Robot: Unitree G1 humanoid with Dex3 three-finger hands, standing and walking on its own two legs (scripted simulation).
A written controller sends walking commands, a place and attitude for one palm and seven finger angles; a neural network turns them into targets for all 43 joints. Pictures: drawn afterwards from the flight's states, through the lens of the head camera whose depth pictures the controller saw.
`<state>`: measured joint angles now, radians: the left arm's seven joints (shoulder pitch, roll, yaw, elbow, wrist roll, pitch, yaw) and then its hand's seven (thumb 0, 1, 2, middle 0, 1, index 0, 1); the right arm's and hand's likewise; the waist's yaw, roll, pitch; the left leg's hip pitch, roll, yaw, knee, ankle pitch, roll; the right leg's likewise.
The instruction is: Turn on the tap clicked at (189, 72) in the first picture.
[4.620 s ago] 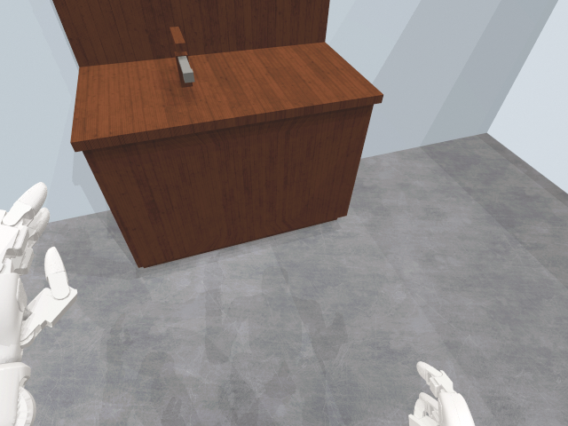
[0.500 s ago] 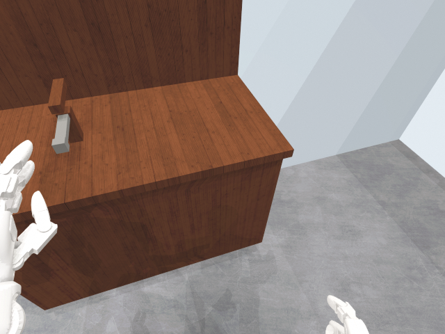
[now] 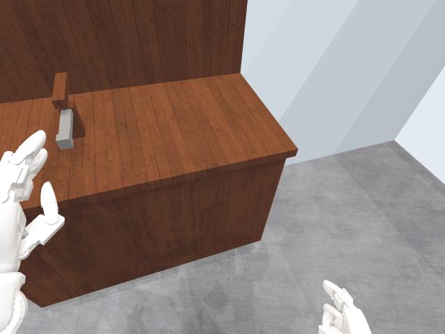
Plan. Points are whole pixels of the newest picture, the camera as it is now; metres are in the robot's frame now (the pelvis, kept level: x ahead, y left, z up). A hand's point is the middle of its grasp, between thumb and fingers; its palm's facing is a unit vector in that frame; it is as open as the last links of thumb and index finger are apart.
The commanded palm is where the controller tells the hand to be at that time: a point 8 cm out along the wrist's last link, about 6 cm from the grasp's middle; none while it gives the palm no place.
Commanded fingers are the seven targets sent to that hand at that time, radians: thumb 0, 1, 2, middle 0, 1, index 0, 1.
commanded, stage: shuffle to correct the standing spot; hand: left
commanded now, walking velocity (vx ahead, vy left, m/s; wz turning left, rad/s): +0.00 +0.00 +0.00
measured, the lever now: (64, 141) +0.50 +0.42 +0.03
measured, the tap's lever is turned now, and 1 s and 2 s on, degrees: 0 0 0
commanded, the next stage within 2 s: come to a stop and stand still in 0.98 s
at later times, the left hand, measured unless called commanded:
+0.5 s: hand (69, 169) +0.30 +0.27 +0.16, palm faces +0.44 -0.82 -0.37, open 7.4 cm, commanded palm +0.24 +0.30 +0.18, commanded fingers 0.00 0.90 0.90 -0.20 -0.30 -0.20 -0.30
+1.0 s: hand (88, 121) +0.40 +0.28 +0.17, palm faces +0.40 -0.79 -0.47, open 7.4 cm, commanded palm +0.34 +0.32 +0.18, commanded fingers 0.00 0.90 0.90 -0.20 -0.30 -0.20 -0.30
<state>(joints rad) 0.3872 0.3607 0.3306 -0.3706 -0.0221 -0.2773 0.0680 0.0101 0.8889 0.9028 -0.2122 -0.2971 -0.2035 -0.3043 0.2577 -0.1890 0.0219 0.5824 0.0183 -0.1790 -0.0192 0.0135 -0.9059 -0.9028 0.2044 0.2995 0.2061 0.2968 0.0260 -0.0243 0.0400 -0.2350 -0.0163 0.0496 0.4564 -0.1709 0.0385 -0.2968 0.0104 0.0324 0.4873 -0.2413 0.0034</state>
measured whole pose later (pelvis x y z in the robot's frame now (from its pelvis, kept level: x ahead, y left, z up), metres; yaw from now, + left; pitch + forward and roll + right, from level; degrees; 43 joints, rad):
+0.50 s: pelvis +0.09 +0.01 -0.01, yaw +3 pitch +0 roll -1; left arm 0.38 0.36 0.38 -0.42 -0.03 -0.24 0.09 0.01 0.89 0.90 -0.21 -0.30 -0.21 -0.30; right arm 0.23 -0.19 0.02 0.57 0.00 -0.14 -0.02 0.01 -0.90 -0.90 0.21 0.30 0.21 0.30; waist 0.01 -0.02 0.01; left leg -0.22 -0.04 0.01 0.60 -0.38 0.05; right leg -0.25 0.01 0.03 0.58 -0.33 0.01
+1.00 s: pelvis +0.19 +0.04 -0.03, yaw +3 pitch -2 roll -1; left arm 0.43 0.42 0.42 -0.54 -0.05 -0.26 0.10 0.01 0.88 0.90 -0.22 -0.30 -0.21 -0.31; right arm 0.19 -0.20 0.00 0.59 0.00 -0.07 0.01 0.01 -0.90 -0.90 0.21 0.30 0.21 0.30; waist -0.02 0.03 0.11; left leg -0.45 -0.02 0.00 1.27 -0.46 0.01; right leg -0.36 0.00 -0.18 0.69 -0.30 -0.08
